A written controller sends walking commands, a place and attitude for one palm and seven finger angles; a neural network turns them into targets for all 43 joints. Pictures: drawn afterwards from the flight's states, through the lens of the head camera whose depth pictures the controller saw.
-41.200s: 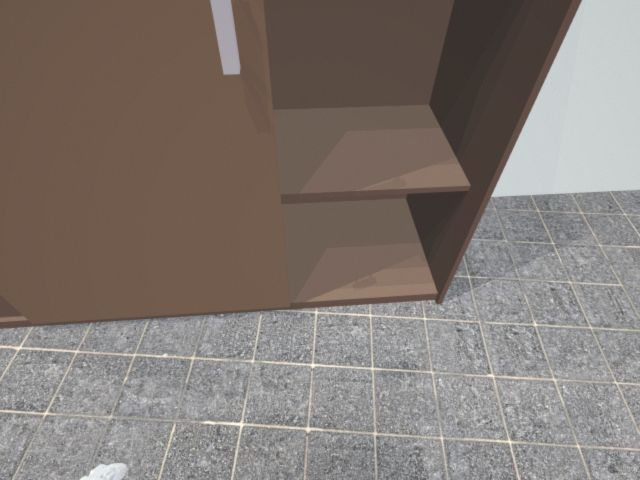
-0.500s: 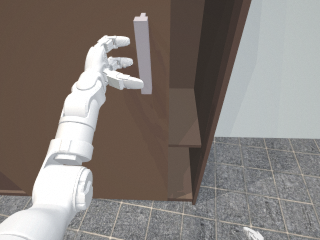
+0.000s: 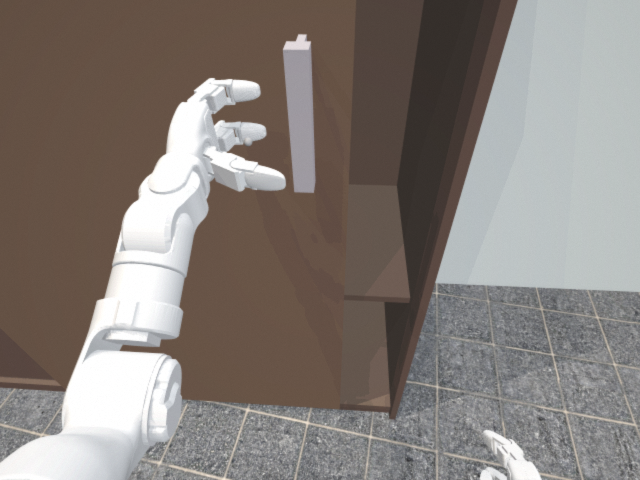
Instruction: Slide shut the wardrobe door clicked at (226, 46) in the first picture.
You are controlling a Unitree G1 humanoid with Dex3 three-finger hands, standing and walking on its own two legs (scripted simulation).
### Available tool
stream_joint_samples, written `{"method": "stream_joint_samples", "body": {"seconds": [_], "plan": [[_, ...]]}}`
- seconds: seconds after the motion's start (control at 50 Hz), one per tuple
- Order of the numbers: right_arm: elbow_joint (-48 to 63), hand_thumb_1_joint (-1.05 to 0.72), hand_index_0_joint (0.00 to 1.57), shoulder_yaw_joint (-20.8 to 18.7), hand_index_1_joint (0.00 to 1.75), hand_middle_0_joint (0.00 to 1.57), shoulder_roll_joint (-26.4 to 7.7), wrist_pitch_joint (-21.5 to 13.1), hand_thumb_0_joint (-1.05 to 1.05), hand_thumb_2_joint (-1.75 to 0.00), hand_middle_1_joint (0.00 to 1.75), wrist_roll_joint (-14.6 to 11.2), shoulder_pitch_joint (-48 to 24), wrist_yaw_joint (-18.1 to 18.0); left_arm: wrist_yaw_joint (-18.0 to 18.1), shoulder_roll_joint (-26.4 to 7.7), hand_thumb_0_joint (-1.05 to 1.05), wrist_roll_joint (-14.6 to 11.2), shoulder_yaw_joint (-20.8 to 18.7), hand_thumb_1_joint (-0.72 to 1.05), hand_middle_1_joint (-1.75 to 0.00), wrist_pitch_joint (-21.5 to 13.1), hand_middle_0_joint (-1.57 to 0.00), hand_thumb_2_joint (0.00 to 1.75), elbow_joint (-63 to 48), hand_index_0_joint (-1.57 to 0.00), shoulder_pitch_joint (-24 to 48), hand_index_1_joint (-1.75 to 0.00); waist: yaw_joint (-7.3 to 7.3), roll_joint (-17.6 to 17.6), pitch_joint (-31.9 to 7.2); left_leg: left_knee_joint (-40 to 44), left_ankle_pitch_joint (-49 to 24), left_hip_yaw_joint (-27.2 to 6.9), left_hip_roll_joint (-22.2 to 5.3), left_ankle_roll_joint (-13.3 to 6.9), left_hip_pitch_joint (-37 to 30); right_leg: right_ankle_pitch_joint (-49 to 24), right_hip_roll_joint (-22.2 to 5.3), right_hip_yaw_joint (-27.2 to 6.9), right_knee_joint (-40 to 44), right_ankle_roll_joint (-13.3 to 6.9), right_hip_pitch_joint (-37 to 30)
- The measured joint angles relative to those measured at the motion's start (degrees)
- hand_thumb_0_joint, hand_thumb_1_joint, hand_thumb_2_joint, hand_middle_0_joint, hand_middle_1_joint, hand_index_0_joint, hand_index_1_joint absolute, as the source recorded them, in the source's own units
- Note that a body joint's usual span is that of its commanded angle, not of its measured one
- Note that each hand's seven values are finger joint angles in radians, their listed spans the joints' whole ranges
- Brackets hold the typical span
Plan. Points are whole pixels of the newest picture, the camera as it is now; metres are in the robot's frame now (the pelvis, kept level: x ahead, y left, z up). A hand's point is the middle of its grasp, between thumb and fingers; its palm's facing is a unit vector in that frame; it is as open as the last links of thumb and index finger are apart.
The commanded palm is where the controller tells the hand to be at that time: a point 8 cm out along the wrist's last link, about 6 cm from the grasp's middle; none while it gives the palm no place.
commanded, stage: feel for the door with the fingertips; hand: left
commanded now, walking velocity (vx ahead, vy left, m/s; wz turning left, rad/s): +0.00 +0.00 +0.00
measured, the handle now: (303, 117) +0.49 +0.05 +0.25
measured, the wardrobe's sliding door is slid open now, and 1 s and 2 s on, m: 0.15 0.15 0.15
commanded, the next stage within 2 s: slide the fingers in behind the handle in 0.88 s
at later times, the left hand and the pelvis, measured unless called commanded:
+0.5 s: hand (290, 135) +0.43 +0.06 +0.26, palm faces -0.02 -1.00 -0.01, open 14.0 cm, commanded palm +0.41 +0.12 +0.25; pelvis -0.01 +0.00 +0.00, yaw +0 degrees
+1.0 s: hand (290, 126) +0.45 +0.06 +0.26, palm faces -0.01 -1.00 +0.00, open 13.8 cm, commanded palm +0.43 +0.12 +0.25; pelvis +0.00 -0.01 +0.00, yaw +0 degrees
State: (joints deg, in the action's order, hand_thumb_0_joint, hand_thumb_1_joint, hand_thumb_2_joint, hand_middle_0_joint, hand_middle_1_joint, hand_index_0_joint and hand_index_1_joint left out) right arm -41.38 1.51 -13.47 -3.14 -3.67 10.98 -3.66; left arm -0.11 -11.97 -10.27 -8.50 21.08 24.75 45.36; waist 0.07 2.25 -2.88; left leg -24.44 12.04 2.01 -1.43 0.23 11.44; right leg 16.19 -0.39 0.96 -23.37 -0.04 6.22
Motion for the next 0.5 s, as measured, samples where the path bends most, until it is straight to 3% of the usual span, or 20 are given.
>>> {"method": "stream_joint_samples", "body": {"seconds": [0.24, 0.5], "plan": [[-0.12, -0.90, 0.20, 0.79, 0.30, 0.20, 1.53, 0.66, 0.01, -0.90, 0.30, 0.80, -1.32, 0.65, 4.52, 4.65, -0.01, 0.85, 2.38, -0.51, -1.20, 0.30, -0.30, 0.30, 2.55, -0.30, 3.15, -1.20, -0.34, 0.00, 0.06, 0.51, -0.58, 0.10, 0.12, 0.07, -0.10, -0.10, -0.13, -0.10, -0.46, -0.05, 0.40], [-1.92, -0.90, 0.20, -0.09, 0.30, 0.20, 0.67, 0.84, 0.01, -0.90, 0.30, 0.92, 1.98, 0.57, 5.53, 4.16, -0.01, 1.53, 2.19, -0.50, -1.20, -0.83, -0.30, 0.30, 5.12, -0.30, 5.17, -1.20, -1.11, 0.24, 0.61, 0.89, -0.90, 0.12, -0.25, 0.36, -0.11, -0.34, 0.26, -0.15, -0.27, -0.37, 0.53]]}}
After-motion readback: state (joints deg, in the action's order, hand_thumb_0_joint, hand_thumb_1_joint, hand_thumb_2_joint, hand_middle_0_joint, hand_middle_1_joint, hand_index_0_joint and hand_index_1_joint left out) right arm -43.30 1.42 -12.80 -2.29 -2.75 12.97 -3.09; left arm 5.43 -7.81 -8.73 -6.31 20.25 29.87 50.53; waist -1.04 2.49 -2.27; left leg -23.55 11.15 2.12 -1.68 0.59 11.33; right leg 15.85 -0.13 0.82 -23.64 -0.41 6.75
